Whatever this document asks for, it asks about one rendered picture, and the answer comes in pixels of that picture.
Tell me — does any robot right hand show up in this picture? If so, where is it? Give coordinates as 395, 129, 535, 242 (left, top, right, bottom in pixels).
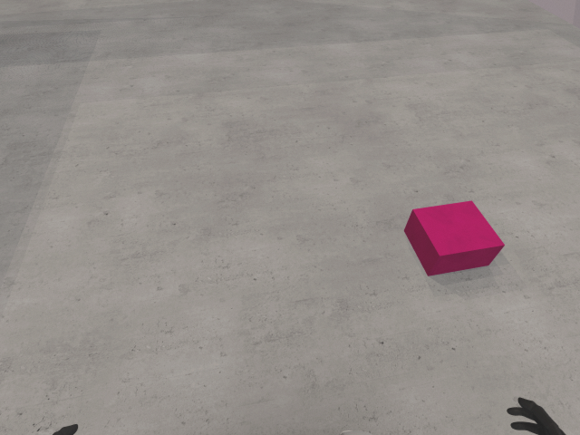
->
507, 398, 566, 435

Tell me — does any carton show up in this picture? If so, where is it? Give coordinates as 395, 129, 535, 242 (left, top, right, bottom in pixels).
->
404, 201, 504, 276

